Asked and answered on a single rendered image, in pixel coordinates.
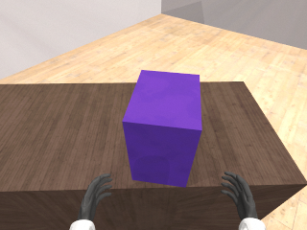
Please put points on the robot left hand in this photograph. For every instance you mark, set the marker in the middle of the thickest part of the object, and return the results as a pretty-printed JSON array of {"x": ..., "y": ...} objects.
[{"x": 93, "y": 196}]

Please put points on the robot left forearm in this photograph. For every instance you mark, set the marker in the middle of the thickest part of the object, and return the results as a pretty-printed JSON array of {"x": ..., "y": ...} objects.
[{"x": 82, "y": 224}]

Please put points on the robot right forearm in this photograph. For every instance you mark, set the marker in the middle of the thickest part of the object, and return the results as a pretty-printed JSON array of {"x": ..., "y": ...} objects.
[{"x": 252, "y": 224}]

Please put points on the robot right hand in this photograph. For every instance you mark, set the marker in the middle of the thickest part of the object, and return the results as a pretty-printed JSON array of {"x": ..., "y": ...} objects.
[{"x": 242, "y": 196}]

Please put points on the carton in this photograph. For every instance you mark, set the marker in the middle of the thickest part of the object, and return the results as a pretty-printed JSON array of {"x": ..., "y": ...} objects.
[{"x": 162, "y": 127}]

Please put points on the pedestal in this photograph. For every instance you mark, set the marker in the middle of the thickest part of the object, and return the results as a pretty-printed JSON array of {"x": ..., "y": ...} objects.
[{"x": 55, "y": 138}]

